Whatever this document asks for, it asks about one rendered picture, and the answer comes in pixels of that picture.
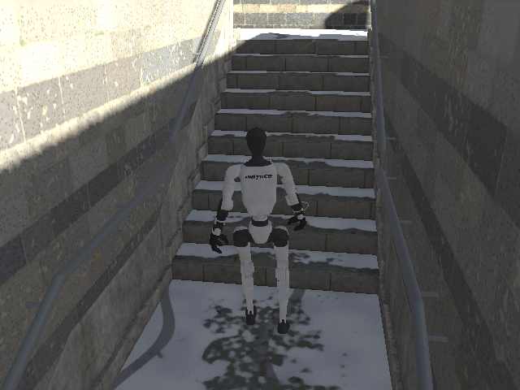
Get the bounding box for stairs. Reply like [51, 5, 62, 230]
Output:
[171, 40, 379, 295]

